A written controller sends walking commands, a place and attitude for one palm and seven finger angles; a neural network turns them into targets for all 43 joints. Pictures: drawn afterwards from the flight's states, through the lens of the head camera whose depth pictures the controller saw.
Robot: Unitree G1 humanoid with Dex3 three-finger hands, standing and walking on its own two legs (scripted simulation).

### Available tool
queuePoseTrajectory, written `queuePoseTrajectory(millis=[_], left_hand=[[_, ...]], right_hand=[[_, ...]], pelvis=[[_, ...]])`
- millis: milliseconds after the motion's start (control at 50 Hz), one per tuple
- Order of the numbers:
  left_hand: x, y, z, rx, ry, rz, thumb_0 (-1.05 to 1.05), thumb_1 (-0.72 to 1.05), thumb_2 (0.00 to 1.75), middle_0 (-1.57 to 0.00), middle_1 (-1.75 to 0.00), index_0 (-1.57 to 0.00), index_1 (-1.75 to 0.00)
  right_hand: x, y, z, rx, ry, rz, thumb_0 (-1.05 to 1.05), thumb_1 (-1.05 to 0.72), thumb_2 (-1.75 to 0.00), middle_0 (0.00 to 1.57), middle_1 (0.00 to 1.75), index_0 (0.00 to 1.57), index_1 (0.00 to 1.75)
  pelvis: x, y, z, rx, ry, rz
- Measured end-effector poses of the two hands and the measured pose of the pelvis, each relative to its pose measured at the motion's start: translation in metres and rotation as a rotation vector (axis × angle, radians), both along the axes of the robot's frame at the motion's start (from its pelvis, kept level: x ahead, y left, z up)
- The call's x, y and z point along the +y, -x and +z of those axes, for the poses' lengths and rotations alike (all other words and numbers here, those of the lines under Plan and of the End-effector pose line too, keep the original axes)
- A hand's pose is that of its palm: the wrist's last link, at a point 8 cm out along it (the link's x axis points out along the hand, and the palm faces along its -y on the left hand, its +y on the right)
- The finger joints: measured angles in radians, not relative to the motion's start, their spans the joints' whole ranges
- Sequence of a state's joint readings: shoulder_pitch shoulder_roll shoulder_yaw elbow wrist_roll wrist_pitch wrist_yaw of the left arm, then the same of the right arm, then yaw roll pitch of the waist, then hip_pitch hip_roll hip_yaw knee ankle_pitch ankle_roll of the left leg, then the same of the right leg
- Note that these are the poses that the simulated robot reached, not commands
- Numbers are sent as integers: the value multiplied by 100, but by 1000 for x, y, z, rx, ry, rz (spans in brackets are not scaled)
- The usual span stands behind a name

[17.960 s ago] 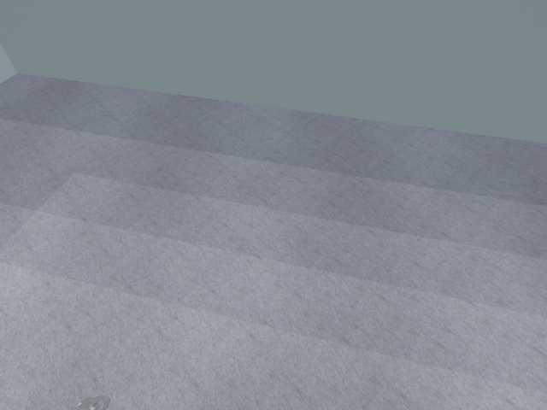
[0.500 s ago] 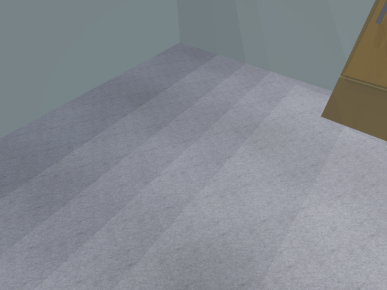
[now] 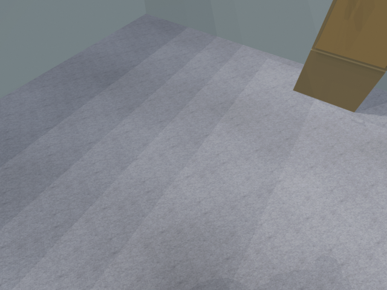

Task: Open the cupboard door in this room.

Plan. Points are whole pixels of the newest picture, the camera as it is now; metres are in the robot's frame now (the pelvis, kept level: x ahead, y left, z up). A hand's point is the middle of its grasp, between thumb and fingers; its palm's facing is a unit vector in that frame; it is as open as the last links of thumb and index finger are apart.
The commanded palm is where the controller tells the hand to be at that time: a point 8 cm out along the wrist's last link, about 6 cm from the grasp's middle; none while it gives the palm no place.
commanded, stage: turn or walk to find it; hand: left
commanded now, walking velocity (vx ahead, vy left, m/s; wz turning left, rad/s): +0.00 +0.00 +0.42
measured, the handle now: out of the picture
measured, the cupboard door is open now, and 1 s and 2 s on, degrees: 0 0 0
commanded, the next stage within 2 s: stand and wait in 0.46 s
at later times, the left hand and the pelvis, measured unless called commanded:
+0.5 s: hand out of the picture +0.00 +0.20 -0.17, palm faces +0.10 -0.97 -0.23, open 7.4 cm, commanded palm none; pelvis +0.00 +0.01 +0.00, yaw +5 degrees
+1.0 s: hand out of the picture +0.02 +0.20 -0.17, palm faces -0.03 -0.96 -0.27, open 7.4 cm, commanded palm none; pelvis -0.03 +0.00 -0.01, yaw -5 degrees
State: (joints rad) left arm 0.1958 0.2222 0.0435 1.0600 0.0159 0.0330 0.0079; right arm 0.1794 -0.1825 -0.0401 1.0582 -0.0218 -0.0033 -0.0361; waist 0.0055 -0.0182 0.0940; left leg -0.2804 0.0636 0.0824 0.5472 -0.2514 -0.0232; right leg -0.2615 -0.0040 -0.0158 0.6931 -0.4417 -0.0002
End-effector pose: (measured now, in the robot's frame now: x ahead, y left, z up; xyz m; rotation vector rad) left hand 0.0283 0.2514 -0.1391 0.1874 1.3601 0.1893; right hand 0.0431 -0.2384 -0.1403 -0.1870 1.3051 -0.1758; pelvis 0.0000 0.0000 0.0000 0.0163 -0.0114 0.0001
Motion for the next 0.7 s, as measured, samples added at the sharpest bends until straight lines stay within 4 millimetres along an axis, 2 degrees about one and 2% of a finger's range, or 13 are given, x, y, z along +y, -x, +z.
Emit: queuePoseTrajectory(millis=[120, 180, 240, 360, 540, 620, 700], left_hand=[[6, -30, 19, -135, -51, -19, 1, 91, 90, -20, -30, -20, -30], [7, -35, 20, -162, -53, -1, 1, 91, 90, -20, -30, -20, -30], [9, -32, 13, -171, -36, 30, 1, 91, 90, -20, -30, -20, -30], [7, -6, 0, -105, 4, 75, 1, 91, 90, -20, -30, -20, -30], [-4, 48, 2, 50, 24, 74, 1, 91, 90, -20, -30, -20, -30], [-8, 58, 2, 85, 41, 70, 1, 91, 90, -20, -30, -20, -30], [-8, 57, 1, 71, 52, 66, 1, 91, 90, -20, -30, -20, -30]], right_hand=[[-2, 2, -5, 28, -43, 19, 0, -91, -90, 20, 30, 20, 30], [-2, -3, -4, 32, -33, 38, 1, -91, -90, 20, 30, 20, 30], [0, -8, -4, 38, -16, 65, 1, -91, -90, 20, 30, 20, 30], [13, -19, 3, 21, -4, 114, 0, -91, -90, 20, 30, 20, 30], [12, -39, 8, -54, -12, 85, 0, -91, -90, 20, 30, 20, 30], [15, -34, 10, -58, -10, 74, 0, -91, -90, 20, 30, 20, 30], [17, -19, 11, -29, -8, 64, 0, -91, -90, 20, 30, 20, 30]], pelvis=[[-5, -4, 3, -12, 4, 51], [-2, -6, 3, -10, 11, 76], [4, -6, -1, -11, 22, 108], [11, -3, 0, -7, -5, 114], [8, -1, 5, -11, 10, 68], [10, 0, 7, -10, 14, 55], [13, 2, 8, -15, 16, 50]])
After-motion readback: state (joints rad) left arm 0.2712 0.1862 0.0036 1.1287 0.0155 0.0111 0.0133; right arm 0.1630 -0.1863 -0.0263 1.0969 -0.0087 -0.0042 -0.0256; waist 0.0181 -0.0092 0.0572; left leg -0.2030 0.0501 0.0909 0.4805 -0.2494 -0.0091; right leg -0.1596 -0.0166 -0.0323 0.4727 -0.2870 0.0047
